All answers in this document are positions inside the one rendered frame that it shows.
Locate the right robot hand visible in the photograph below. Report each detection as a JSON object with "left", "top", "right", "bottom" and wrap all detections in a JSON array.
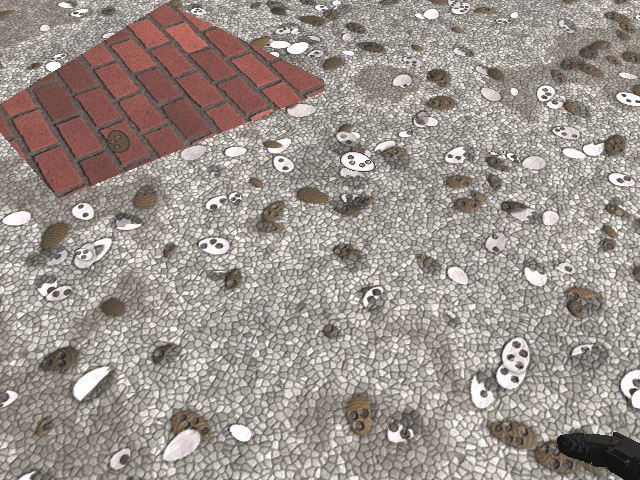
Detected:
[{"left": 557, "top": 432, "right": 640, "bottom": 480}]

